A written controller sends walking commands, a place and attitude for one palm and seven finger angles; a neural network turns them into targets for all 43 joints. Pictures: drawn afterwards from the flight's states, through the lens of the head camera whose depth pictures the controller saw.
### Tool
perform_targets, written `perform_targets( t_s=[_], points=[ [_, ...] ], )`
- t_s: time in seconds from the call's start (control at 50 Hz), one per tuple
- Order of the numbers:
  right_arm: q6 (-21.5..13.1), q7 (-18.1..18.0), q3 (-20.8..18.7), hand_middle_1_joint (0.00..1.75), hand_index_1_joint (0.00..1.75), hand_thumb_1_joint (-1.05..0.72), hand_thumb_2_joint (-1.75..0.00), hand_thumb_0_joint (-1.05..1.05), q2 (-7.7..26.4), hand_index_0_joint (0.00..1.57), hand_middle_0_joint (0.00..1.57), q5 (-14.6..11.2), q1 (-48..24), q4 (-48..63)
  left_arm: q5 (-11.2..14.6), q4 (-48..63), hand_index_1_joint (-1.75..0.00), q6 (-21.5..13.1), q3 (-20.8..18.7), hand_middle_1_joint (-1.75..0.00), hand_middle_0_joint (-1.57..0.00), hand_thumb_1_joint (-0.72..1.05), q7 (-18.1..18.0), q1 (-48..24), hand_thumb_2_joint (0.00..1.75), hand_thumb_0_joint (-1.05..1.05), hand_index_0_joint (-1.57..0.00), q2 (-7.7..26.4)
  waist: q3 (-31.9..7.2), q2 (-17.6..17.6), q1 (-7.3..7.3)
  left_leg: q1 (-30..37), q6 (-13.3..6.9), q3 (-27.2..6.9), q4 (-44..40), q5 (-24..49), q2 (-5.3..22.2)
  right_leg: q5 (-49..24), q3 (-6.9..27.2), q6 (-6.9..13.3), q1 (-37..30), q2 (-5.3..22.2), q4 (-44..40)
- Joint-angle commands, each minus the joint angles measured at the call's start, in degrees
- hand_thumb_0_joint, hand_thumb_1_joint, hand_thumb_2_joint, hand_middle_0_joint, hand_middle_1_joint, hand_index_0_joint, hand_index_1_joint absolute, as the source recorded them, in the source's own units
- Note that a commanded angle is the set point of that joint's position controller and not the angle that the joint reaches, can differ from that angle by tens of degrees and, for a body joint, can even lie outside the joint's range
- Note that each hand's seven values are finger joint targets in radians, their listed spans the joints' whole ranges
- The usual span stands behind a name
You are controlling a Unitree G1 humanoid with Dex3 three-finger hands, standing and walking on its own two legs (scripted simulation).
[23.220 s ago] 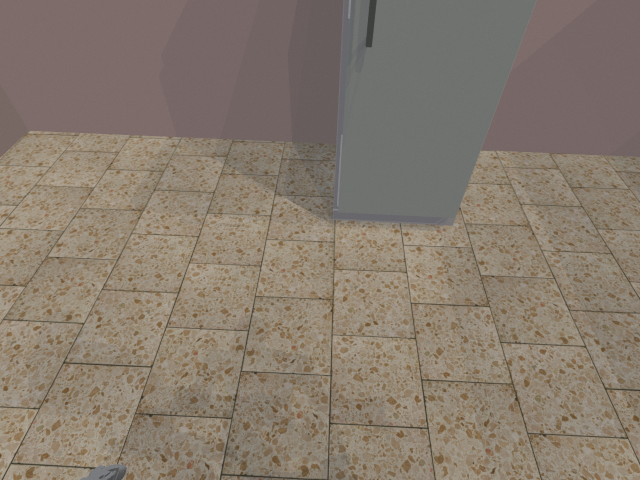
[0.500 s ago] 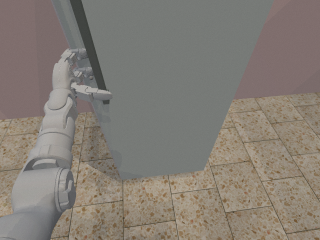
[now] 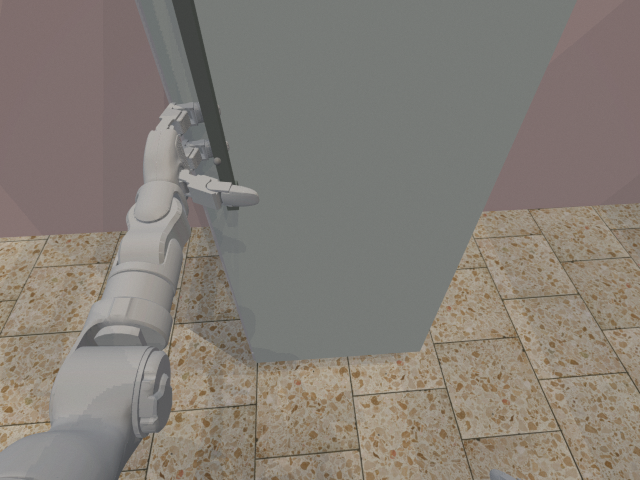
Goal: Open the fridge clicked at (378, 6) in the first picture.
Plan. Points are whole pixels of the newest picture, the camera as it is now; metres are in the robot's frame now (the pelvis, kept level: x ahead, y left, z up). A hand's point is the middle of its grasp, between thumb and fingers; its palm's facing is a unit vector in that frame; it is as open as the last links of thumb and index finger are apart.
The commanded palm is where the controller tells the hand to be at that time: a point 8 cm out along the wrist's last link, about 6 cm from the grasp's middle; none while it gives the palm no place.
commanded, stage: move the hooked fingers beside the handle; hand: left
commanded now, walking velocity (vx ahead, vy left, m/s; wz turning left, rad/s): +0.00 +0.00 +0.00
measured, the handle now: (201, 60) +0.52 +0.14 +0.27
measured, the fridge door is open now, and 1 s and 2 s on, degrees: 0 0 0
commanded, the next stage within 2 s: none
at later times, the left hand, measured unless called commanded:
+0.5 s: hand (217, 162) +0.46 +0.13 +0.17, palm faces +0.08 -1.00 +0.00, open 14.3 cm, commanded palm +0.42 +0.19 +0.17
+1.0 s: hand (186, 170) +0.44 +0.17 +0.17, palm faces +0.10 -0.99 +0.00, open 14.0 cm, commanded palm +0.42 +0.22 +0.17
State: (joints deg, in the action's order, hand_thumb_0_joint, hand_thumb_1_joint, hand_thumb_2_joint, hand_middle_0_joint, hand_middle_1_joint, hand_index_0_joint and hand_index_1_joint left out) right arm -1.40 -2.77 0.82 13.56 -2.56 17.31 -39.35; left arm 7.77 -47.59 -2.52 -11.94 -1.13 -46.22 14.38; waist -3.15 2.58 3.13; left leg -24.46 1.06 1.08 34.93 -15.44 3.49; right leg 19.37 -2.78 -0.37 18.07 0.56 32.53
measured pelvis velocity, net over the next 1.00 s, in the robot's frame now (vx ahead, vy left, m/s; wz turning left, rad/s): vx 0.01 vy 0.00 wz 0.00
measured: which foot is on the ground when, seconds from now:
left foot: down 0.00-1.00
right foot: down 0.00-1.00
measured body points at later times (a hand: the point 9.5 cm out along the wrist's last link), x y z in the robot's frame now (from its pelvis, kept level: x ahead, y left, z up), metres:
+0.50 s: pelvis +0.00 +0.00 +0.00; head +0.02 -0.01 +0.45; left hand +0.45 +0.19 +0.17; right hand +0.09 -0.26 -0.12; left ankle +0.02 +0.13 -0.73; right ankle -0.03 -0.12 -0.73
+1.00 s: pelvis +0.01 +0.00 +0.00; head +0.02 -0.01 +0.45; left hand +0.43 +0.22 +0.17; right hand +0.10 -0.26 -0.11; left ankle +0.02 +0.13 -0.73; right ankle -0.03 -0.12 -0.73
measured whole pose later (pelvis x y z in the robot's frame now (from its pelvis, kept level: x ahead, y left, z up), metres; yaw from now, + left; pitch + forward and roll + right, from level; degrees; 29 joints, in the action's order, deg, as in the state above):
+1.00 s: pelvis +0.01 +0.00 +0.00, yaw +0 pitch +3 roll -1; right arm 0.8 -4.6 0.6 14.7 -3.3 16.7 -39.1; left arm 9.4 -40.6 1.3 -14.5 4.1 -39.5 17.8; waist -2.6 2.4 2.4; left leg -20.9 1.4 0.9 32.6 -15.0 3.6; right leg 18.9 -2.9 -0.1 14.4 0.3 29.9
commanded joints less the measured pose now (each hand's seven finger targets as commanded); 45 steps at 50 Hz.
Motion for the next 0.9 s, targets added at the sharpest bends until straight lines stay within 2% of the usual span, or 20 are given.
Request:
perform_targets(
  t_s=[0.0,0.06,0.08,0.18,0.2,0.24,0.26,0.28,0.34,0.38,0.42,0.46,0.5,0.56,0.58,0.64,0.68,0.78,0.82,0.88],
  points=[
    [-2.45,-0.35,-3.24,0.3,0.3,-0.9,-0.9,0.0,8.09,0.2,0.2,0.14,0.21,5.47,0.16,16.35,-1.2,-4.45,1.53,-1.2,-0.3,-0.5,0.99,-29.46,0.3,0.0,-0.3,6.1,-19.78,-1.06,1.28,17.09,-2.77,-0.78,-2.08,16.62,-2.74,-21.94,-0.19,1.12,-0.03,-2.68,-3.95],
    [-2.49,-0.39,-3.37,0.3,0.3,-0.9,-0.9,0.0,8.3,0.2,0.2,0.18,0.61,5.18,0.06,16.54,-1.2,-4.24,1.99,-1.2,-0.3,-0.5,0.74,-29.08,0.3,0.0,-0.3,5.85,-19.52,-3.14,1.34,16.82,-2.86,-1.1,-2.1,16.96,-2.7,-22.03,-0.54,1.11,-0.71,-2.74,-4.04],
    [-2.5,-0.41,-3.28,0.3,0.3,-0.9,-0.9,0.0,8.2,0.2,0.2,0.17,0.25,5.13,0.01,16.93,-1.2,-4.16,2.14,-1.2,-0.3,-0.5,0.68,-30.1,0.3,0.0,-0.3,5.96,-19.2,-1.22,1.41,16.89,-2.75,-1.13,-2.4,16.48,-2.66,-21.6,-0.34,1.15,-0.1,-2.67,-4.04],
    [-2.46,-0.62,-3.16,0.3,0.3,-0.9,-0.9,0.0,8.18,0.2,0.2,0.21,0.16,4.83,0.06,15.98,-1.2,-3.78,1.28,-1.2,-0.3,-0.5,0.81,-29.2,0.3,0.0,-0.3,6.7,-18.31,-2.01,1.15,16.13,-2.92,-0.82,-2.78,15.92,-2.9,-21.71,-0.31,1.08,-0.76,-2.57,-4.51],
    [-2.48,-0.74,-3.32,0.3,0.3,-0.9,-0.9,0.0,8.32,0.2,0.2,0.28,0.46,4.55,0.01,16.14,-1.2,-3.92,-0.47,-1.2,-0.3,-0.5,0.78,-29.46,0.3,0.0,-0.3,8.68,-19.04,-2.75,0.95,16.24,-2.95,-0.8,-2.7,16.03,-2.93,-22.04,-0.25,1.06,-1.22,-2.6,-4.48],
    [-2.44,-0.67,-3.26,0.3,0.3,-0.9,-0.9,0.0,8.18,0.2,0.2,0.33,0.22,4.98,0.13,17.1,-1.2,-3.92,-0.95,-1.2,-0.3,-0.5,1.14,-28.02,0.3,0.0,-0.3,8.93,-20.23,-1.28,0.26,16.66,-2.94,-0.54,-2.65,17.52,-3.09,-23.77,-0.12,1.23,-2.26,-2.58,-4.2],
    [-2.24,-0.77,-3.34,0.3,0.3,-0.9,-0.9,0.0,8.49,0.2,0.2,0.32,0.52,4.96,0.06,16.29,-1.2,-3.9,-1.5,-1.2,-0.3,-0.5,1.24,-26.13,0.3,0.0,-0.3,9.84,-20.06,-3.47,0.16,16.02,-3.06,-0.58,-2.69,17.68,-3.03,-23.8,-0.25,1.16,-3.35,-2.58,-4.35],
    [-2.15,-0.73,-3.14,0.3,0.3,-0.9,-0.9,0.0,8.22,0.2,0.2,0.24,0.06,5.12,0.15,16.61,-1.2,-3.84,-0.62,-1.2,-0.3,-0.5,1.43,-26.59,0.3,0.0,-0.3,8.8,-19.14,-2.2,0.36,15.93,-3.0,-0.48,-2.98,17.75,-2.99,-24.21,-0.21,1.15,-2.86,-2.54,-4.28],
    [-2.05,-0.81,-3.23,0.3,0.3,-0.9,-0.9,0.0,8.33,0.2,0.2,0.2,0.04,5.45,0.44,17.38,-1.2,-3.84,-2.37,-1.2,-0.3,-0.5,1.62,-25.75,0.3,0.0,-0.3,10.41,-19.47,-3.43,-0.1,15.66,-3.01,-0.29,-3.24,17.43,-3.07,-24.44,-0.17,1.12,-3.77,-2.62,-4.47],
    [-1.85,-0.92,-3.22,0.3,0.3,-0.9,-0.9,0.0,8.3,0.2,0.2,0.18,-0.47,5.72,0.56,17.47,-1.2,-3.86,-3.7,-1.2,-0.3,-0.5,1.71,-23.32,0.3,0.0,-0.3,11.77,-19.5,-2.15,-0.87,15.53,-3.02,0.07,-3.33,17.83,-3.11,-25.0,0.08,1.16,-4.82,-2.47,-4.57],
    [-1.8,-1.01,-3.14,0.3,0.3,-0.9,-0.9,0.0,8.12,0.2,0.2,0.09,-0.84,5.98,0.6,18.41,-1.2,-3.68,-2.91,-1.2,-0.3,-0.5,1.98,-23.81,0.3,0.0,-0.3,10.94,-18.82,-2.15,-0.35,15.74,-3.11,0.44,-3.36,18.05,-3.11,-25.83,0.11,1.05,-4.65,-2.47,-4.77],
    [-1.55,-1.11,-3.26,0.3,0.3,-0.9,-0.9,0.0,8.61,0.2,0.2,0.27,-0.6,6.29,0.83,18.84,-1.2,-3.59,-5.66,-1.2,-0.3,-0.5,2.04,-21.43,0.3,0.0,-0.3,13.93,-19.74,-3.51,-1.42,15.17,-3.2,0.54,-3.45,18.62,-3.16,-26.68,0.17,1.05,-6.66,-2.39,-4.76],
    [-1.28,-1.21,-3.03,0.3,0.3,-0.9,-0.9,0.0,8.29,0.2,0.2,0.06,-1.26,6.6,0.9,19.45,-1.2,-3.17,-5.13,-1.2,-0.3,-0.5,2.37,-21.8,0.3,0.0,-0.3,13.38,-18.73,-2.51,-1.01,15.16,-3.15,0.75,-3.77,18.38,-3.22,-26.96,0.29,0.95,-6.24,-2.35,-4.96],
    [-0.98,-1.41,-3.14,0.3,0.3,-0.9,-0.9,0.0,8.42,0.2,0.2,0.23,-1.23,7.09,1.17,20.72,-1.2,-2.85,-6.68,-1.2,-0.3,-0.5,2.46,-19.08,0.3,0.0,-0.3,14.73,-19.57,-3.76,-1.71,15.33,-3.25,1.09,-3.93,19.65,-3.19,-28.56,0.34,0.89,-8.11,-2.26,-4.94],
    [-0.83,-1.42,-3.1,0.3,0.3,-0.9,-0.9,0.0,8.31,0.2,0.2,0.06,-1.71,7.25,1.17,20.86,-1.2,-2.63,-7.53,-1.2,-0.3,-0.5,2.59,-18.31,0.3,0.0,-0.3,15.63,-19.29,-2.46,-2.05,15.2,-3.21,1.24,-4.01,19.76,-3.16,-29.13,0.6,0.93,-8.04,-2.22,-4.93],
    [-0.48,-1.56,-2.99,0.3,0.3,-0.9,-0.9,0.0,8.21,0.2,0.2,0.03,-1.86,7.62,1.05,21.47,-1.2,-1.79,-7.19,-1.2,-0.3,-0.5,2.88,-18.22,0.3,0.0,-0.3,15.34,-18.48,-2.98,-1.75,14.93,-3.16,1.39,-4.17,19.64,-3.19,-29.4,0.48,0.83,-8.06,-2.19,-4.98],
    [-0.07,-1.78,-3.04,0.3,0.3,-0.9,-0.9,0.0,8.37,0.2,0.2,0.16,-1.61,7.34,0.84,20.9,-1.2,-1.53,-9.0,-1.2,-0.3,-0.5,2.64,-18.2,0.3,0.0,-0.3,17.6,-18.11,-3.15,-1.77,14.76,-3.19,1.3,-4.28,19.57,-2.99,-28.99,0.59,0.76,-8.03,-2.05,-5.15],
    [0.07,-1.63,-3.29,0.3,0.3,-0.9,-0.9,0.0,8.34,0.2,0.2,0.04,-1.8,7.92,0.71,23.11,-1.2,-1.02,-7.14,-1.2,-0.3,-0.5,3.46,-16.77,0.3,0.0,-0.3,15.71,-19.09,-2.19,-1.46,16.24,-3.28,1.53,-3.91,21.26,-3.0,-30.52,0.61,0.74,-7.93,-2.08,-5.0],
    [0.13,-1.7,-3.2,0.3,0.3,-0.9,-0.9,0.0,8.29,0.2,0.2,-0.15,-1.97,7.86,1.13,23.26,-1.2,-0.4,-4.79,-1.2,-0.3,-0.5,4.37,-17.81,0.3,0.0,-0.3,13.4,-17.7,-1.69,-0.65,16.51,-3.26,1.3,-3.84,20.48,-3.07,-29.6,0.39,0.76,-6.58,-2.18,-5.31],
    [0.12,-2.22,-3.28,0.3,0.3,-0.9,-0.9,0.0,8.93,0.2,0.2,-0.38,-1.83,7.05,2.0,21.17,-1.2,0.3,-4.81,-1.2,-0.3,-0.5,5.45,-20.21,0.3,0.0,-0.3,14.29,-15.57,-4.26,0.44,15.67,-3.46,0.88,-3.98,16.98,-3.06,-26.16,0.49,0.41,-4.57,-2.15,-6.21]
  ],
)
